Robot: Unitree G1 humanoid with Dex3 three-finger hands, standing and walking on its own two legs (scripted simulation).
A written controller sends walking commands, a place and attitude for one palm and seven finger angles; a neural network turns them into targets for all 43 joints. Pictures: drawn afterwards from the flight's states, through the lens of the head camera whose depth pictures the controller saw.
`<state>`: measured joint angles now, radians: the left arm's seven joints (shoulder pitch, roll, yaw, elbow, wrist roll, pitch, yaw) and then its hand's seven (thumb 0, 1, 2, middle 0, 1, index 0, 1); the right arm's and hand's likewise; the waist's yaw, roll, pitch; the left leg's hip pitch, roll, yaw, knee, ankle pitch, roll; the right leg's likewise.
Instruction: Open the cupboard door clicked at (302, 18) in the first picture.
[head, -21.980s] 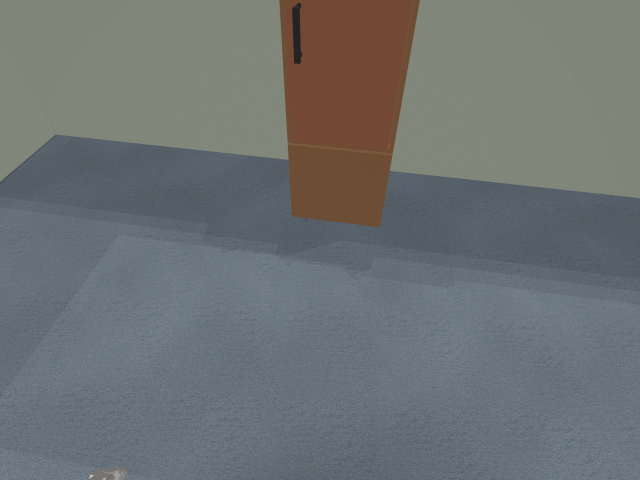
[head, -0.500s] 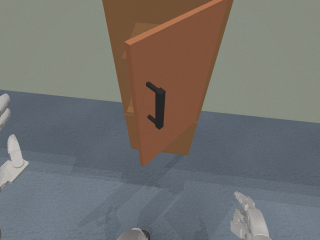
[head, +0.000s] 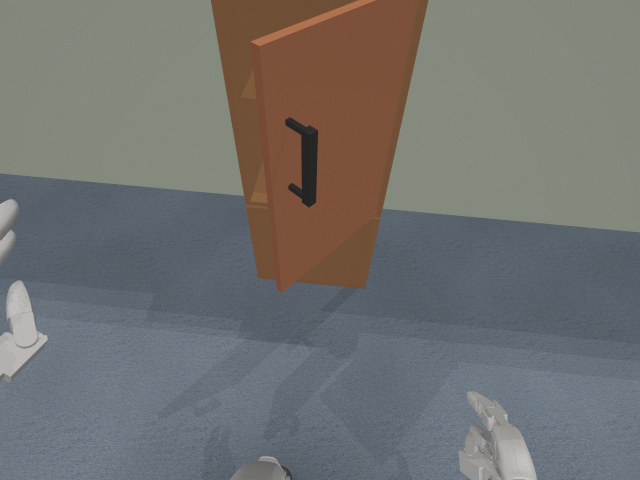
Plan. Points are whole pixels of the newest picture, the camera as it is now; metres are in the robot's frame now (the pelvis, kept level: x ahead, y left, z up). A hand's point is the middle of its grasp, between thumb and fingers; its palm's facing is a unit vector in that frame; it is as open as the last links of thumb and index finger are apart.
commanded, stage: stop stepping back and stand still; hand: left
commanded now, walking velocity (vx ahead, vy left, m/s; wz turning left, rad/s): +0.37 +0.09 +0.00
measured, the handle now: (301, 164) +0.58 +0.08 +0.05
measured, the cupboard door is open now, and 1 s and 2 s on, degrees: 52 52 52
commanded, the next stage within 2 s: let the arm hang, fingers relaxed in 0.68 s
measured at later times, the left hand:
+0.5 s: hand out of the picture +0.14 +0.27 +0.17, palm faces +0.43 -0.78 -0.45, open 7.4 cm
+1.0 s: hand out of the picture +0.06 +0.24 -0.12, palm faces +0.02 -0.95 -0.32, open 7.4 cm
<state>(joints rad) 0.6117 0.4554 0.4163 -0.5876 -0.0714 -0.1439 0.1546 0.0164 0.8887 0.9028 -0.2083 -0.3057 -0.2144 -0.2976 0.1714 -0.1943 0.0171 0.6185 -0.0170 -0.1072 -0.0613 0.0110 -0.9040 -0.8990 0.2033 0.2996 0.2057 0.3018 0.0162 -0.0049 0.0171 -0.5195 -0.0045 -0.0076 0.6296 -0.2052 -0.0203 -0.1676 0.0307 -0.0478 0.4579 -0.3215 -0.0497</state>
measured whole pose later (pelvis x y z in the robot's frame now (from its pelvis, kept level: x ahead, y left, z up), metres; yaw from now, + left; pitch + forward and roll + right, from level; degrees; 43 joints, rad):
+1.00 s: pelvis -0.06 +0.02 +0.00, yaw +3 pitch -1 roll +0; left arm 0.22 0.27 0.02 0.69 0.03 0.05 0.00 0.01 0.91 0.90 -0.19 -0.30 -0.20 -0.29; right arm 0.13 -0.30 0.00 0.88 -0.02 -0.01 0.01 0.01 -0.91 -0.90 0.20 0.30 0.20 0.30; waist -0.03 0.04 0.02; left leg -0.35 0.00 0.03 0.55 -0.19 0.02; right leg -0.26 -0.02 -0.08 0.57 -0.30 -0.01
